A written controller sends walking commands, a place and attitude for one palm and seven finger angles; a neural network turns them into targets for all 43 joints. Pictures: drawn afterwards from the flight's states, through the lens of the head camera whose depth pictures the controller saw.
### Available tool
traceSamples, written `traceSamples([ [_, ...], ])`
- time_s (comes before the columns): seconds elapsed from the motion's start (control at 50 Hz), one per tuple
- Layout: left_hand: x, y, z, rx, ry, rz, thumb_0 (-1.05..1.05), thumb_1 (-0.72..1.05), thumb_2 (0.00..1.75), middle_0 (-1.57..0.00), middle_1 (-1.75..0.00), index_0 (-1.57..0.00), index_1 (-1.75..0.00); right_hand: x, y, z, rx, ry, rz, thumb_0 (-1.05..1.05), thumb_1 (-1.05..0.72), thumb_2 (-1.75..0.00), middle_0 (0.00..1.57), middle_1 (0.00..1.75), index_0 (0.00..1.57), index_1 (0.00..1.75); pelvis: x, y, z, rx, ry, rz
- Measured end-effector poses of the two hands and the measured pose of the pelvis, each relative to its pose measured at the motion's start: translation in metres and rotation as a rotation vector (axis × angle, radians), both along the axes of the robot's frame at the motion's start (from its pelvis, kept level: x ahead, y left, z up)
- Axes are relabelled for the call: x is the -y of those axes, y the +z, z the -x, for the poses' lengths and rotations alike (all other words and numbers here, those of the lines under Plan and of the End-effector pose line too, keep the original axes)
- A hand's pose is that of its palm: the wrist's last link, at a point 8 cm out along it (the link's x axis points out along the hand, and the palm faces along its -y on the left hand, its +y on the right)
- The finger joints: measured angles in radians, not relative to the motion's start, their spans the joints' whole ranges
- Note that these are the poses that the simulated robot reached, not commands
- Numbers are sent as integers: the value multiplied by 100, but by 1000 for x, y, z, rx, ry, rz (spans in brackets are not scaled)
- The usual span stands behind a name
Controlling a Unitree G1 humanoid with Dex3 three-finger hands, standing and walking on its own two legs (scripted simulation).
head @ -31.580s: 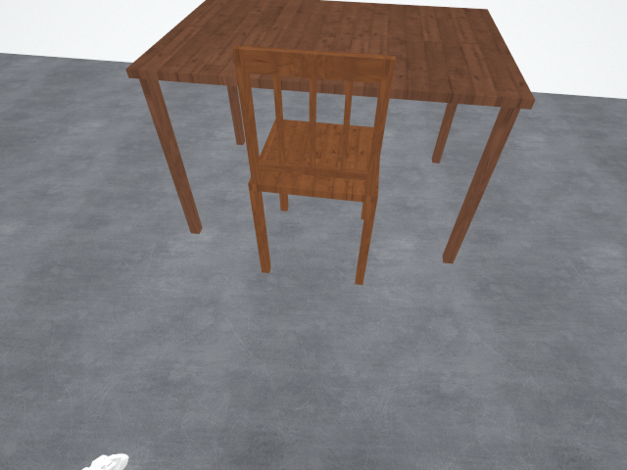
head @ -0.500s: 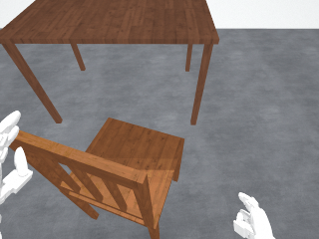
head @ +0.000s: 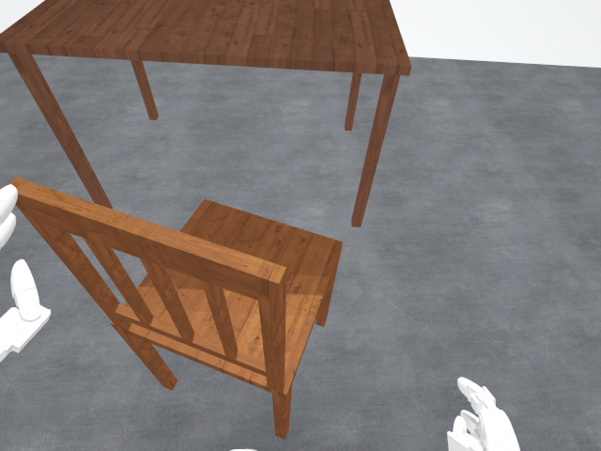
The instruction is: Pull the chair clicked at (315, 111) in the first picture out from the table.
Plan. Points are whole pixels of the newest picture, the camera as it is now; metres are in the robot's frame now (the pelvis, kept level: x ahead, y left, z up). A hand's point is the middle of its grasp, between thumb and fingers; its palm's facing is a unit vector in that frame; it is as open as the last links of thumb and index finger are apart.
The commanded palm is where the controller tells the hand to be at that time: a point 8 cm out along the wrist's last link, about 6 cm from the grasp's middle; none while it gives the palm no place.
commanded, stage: step back with the hand held close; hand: left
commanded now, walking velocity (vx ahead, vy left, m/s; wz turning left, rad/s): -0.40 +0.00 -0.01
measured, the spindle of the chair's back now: (172, 301) +0.34 +0.24 -0.07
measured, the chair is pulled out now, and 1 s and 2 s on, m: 0.61 0.61 0.61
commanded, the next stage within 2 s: stop stepping back and stand still in 0.64 s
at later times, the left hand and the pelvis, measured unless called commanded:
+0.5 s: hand out of the picture +0.15 +0.28 +0.18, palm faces +0.44 -0.74 -0.51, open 7.4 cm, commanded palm +0.08 +0.31 +0.19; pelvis -0.05 +0.00 +0.00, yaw +2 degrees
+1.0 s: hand out of the picture +0.05 +0.23 +0.17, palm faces +0.39 -0.76 -0.51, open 7.4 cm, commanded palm +0.00 +0.26 +0.19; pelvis -0.14 -0.03 +0.01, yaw +0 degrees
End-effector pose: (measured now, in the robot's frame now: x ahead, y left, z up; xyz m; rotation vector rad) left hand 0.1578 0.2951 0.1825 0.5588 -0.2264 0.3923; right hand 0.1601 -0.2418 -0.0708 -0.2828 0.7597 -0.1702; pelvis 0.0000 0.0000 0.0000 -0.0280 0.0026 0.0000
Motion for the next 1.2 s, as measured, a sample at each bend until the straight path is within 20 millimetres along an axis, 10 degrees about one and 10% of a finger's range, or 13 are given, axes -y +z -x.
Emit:
traceSamples([
  [0.66, -5, 8, 73, 76, -38, 14, 1, 89, 90, -21, -30, -21, -30, -24, 15, 68, 53, 54, -30, 1, -90, -90, 20, 30, 20, 30, 5, 8, 79, -55, -13, 30],
  [0.84, 45, 28, 113, 70, -165, -104, 1, 89, 90, -21, -30, -21, -30, 5, -8, 127, 2, 38, -72, 1, -90, -90, 20, 30, 20, 30, 33, 1, 134, -54, -6, 38],
  [0.96, 34, 20, 143, -27, -61, -66, 1, 89, 90, -21, -30, -22, -30, 37, -1, 176, -62, -94, -58, 1, -90, -90, 20, 30, 20, 30, 36, 12, 139, -43, -29, -55],
  [1.1, 19, -19, 159, -19, 34, 81, 1, 89, 90, -21, -30, -21, -30, 53, -1, 193, 0, -107, 0, 1, -90, -90, 20, 30, 20, 30, 27, -1, 160, 14, 15, -58],
  [1.2, 34, 4, 183, 45, -42, 29, 2, 89, 90, -21, -30, -21, -30, 36, 10, 195, 62, -43, -24, 1, -90, -90, 20, 30, 20, 30, 30, 2, 179, 24, 36, -16],
])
